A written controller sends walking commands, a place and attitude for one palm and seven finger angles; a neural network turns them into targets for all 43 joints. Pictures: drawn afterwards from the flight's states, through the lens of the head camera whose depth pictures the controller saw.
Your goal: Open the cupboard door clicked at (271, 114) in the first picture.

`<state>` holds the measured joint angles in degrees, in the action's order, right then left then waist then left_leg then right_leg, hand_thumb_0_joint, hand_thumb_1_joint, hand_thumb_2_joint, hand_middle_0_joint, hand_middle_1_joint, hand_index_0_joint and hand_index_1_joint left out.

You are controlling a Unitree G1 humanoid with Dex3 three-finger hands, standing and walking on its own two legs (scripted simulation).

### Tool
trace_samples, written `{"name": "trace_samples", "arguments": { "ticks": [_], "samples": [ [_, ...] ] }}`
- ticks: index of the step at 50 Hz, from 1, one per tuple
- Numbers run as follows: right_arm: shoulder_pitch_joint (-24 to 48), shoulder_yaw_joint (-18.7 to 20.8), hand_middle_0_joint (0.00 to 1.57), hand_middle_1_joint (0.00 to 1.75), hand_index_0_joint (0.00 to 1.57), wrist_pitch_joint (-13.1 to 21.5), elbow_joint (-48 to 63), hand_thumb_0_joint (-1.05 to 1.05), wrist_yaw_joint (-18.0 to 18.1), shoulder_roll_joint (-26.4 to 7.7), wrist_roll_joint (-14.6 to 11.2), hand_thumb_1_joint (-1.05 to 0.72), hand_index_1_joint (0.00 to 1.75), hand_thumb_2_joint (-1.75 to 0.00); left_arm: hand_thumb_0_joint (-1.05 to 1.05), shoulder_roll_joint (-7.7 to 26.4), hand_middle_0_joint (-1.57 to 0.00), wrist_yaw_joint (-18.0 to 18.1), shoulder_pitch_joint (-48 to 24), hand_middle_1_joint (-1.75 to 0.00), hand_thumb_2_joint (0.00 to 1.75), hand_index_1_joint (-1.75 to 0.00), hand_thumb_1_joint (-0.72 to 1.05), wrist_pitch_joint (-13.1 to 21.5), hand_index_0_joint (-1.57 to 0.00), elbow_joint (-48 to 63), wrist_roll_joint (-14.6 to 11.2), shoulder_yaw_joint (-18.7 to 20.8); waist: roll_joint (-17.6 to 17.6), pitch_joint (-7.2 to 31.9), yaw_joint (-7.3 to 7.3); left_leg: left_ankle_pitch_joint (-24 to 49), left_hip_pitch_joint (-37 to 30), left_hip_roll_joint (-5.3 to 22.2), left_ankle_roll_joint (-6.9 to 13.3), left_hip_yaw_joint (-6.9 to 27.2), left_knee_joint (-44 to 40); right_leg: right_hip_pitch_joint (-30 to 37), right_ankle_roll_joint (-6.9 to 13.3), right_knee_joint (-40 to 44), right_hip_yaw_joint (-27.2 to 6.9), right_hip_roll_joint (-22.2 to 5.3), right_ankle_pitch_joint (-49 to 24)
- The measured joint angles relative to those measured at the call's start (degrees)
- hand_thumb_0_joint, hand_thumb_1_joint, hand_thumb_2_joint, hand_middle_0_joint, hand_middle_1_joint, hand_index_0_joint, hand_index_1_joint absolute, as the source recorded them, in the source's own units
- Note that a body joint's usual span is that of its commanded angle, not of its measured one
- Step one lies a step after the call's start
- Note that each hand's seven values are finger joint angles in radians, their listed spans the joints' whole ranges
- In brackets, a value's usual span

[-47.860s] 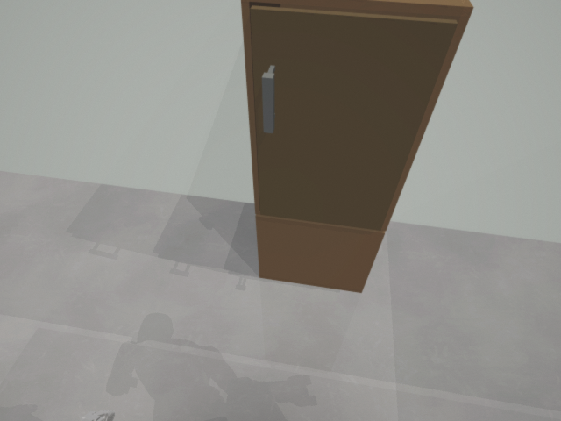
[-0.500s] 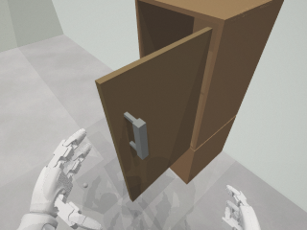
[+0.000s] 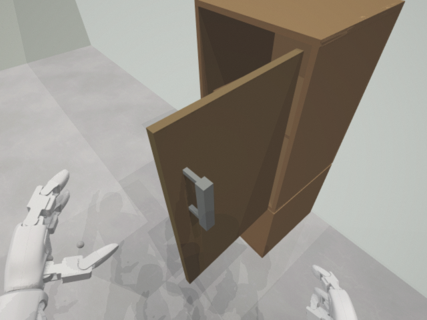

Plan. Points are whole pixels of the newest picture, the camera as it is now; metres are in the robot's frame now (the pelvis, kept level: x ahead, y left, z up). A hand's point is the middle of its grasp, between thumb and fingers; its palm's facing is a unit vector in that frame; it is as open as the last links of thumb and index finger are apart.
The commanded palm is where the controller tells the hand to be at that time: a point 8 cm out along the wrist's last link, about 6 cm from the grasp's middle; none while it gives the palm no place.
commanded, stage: draw the hand back to the body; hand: left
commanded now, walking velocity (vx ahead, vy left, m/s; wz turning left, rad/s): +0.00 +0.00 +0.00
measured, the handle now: (198, 199) +0.31 +0.07 +0.08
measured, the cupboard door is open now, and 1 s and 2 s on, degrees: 93 93 93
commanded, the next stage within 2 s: step back with the hand held close in 0.68 s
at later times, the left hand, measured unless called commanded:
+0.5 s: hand (56, 222) +0.20 +0.26 +0.15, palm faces +0.46 -0.81 -0.37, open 7.7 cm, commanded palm +0.15 +0.30 +0.17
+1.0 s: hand (54, 225) +0.19 +0.25 +0.16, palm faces +0.39 -0.79 -0.47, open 7.4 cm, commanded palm +0.13 +0.29 +0.17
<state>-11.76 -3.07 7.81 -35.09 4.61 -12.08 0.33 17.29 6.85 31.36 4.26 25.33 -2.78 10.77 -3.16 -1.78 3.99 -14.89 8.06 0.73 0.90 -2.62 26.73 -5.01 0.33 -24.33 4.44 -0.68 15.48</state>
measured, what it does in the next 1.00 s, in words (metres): stands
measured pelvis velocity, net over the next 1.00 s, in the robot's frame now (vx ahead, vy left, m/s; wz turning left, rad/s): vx -0.01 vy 0.00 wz -0.02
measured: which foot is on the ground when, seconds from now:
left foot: down 0.00-1.00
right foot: down 0.00-1.00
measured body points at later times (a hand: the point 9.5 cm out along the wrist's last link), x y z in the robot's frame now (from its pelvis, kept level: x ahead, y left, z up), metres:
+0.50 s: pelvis +0.01 +0.00 +0.00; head -0.01 -0.02 +0.45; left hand +0.17 +0.30 +0.17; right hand +0.20 -0.22 -0.08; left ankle +0.00 +0.11 -0.74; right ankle -0.02 -0.11 -0.74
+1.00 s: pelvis -0.01 +0.00 +0.00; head +0.00 -0.02 +0.45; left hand +0.16 +0.29 +0.19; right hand +0.18 -0.24 -0.08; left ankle +0.00 +0.11 -0.74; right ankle -0.02 -0.11 -0.74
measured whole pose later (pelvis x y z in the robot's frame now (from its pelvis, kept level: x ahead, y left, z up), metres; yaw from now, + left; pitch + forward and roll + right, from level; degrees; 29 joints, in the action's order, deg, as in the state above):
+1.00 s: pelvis -0.01 +0.00 +0.00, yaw -1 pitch -1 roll -1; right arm -9.0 -0.5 1.5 -33.3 4.1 -13.4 -0.4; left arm 20.9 6.3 29.6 8.0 24.8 -3.6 21.7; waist -3.9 -1.8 1.9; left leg -12.7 11.9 2.0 0.6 -3.4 25.4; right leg -8.6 0.6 -21.6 3.6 0.6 12.1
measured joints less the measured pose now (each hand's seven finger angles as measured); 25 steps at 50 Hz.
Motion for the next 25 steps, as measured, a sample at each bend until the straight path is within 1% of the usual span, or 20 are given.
{"name": "trace_samples", "arguments": {
  "ticks": [10,18,21,25],
  "samples": [
    [0.92,0.98,0.20,0.30,0.20,-1.99,-0.85,0.02,-0.49,-0.26,-0.06,-0.90,0.30,-0.90,0.01,1.03,-0.19,0.21,-2.56,-0.30,0.70,-0.31,0.42,0.31,-0.19,-1.44,-0.46,4.50,-0.05,-0.17,0.33,0.55,-2.55,-0.21,0.15,-0.61,-2.55,2.28,-0.25,2.44,-0.60,-0.09,-0.72],
    [1.44,1.55,0.20,0.30,0.20,-2.78,-1.25,0.02,-0.67,-0.45,-0.17,-0.90,0.30,-0.90,0.01,1.99,-0.20,0.42,-4.95,-0.30,0.81,-0.31,0.69,0.36,-0.21,-2.85,-1.07,8.14,0.02,-0.28,0.53,0.81,-3.33,-0.03,-0.02,-0.72,-3.42,3.07,-0.12,3.47,-0.71,0.15,-1.12],
    [1.55,1.71,0.20,0.30,0.20,-3.09,-1.20,0.02,-0.88,-0.59,-0.22,-0.90,0.30,-0.90,0.01,1.56,-0.20,0.39,-5.34,-0.30,0.85,-0.31,0.77,0.30,-0.21,-3.27,-1.24,8.36,-0.02,-0.44,0.48,1.01,-3.40,0.01,-0.05,-0.70,-3.70,3.14,-0.09,3.73,-0.70,0.20,-1.29],
    [1.43,1.88,0.20,0.30,0.20,-3.20,-1.30,0.02,-0.97,-0.64,-0.14,-0.90,0.30,-0.90,0.02,1.10,-0.20,0.18,-5.03,-0.30,0.87,-0.31,0.83,0.06,-0.21,-3.14,-1.16,7.58,0.05,-0.43,0.47,1.19,-3.39,0.11,-0.15,-0.67,-3.91,3.12,0.02,3.93,-0.68,0.31,-1.45]
  ]
}}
